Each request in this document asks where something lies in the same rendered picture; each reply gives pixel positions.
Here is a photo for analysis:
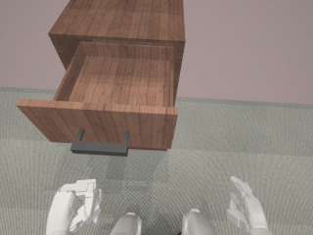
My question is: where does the robot right thigh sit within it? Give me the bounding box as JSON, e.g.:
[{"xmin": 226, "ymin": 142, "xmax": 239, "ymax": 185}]
[{"xmin": 182, "ymin": 211, "xmax": 217, "ymax": 235}]

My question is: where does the robot left thigh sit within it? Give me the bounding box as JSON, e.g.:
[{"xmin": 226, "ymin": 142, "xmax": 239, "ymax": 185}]
[{"xmin": 110, "ymin": 214, "xmax": 142, "ymax": 235}]

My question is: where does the handle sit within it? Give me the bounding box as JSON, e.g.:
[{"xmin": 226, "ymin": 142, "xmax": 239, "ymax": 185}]
[{"xmin": 70, "ymin": 128, "xmax": 129, "ymax": 157}]

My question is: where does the right robot hand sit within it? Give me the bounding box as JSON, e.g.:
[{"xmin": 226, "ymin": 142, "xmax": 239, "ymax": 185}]
[{"xmin": 227, "ymin": 176, "xmax": 268, "ymax": 233}]

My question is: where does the left robot hand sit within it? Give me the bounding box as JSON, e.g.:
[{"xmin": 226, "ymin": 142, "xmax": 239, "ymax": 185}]
[{"xmin": 45, "ymin": 179, "xmax": 103, "ymax": 235}]

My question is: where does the drawer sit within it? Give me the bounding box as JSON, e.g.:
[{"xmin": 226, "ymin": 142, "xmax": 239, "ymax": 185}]
[{"xmin": 16, "ymin": 41, "xmax": 178, "ymax": 149}]

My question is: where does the robot thigh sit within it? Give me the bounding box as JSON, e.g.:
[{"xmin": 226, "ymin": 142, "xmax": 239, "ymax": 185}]
[
  {"xmin": 182, "ymin": 211, "xmax": 217, "ymax": 235},
  {"xmin": 110, "ymin": 214, "xmax": 142, "ymax": 235}
]

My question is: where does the cabinet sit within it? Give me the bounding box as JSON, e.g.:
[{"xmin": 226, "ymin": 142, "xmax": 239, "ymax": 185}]
[{"xmin": 48, "ymin": 0, "xmax": 186, "ymax": 151}]

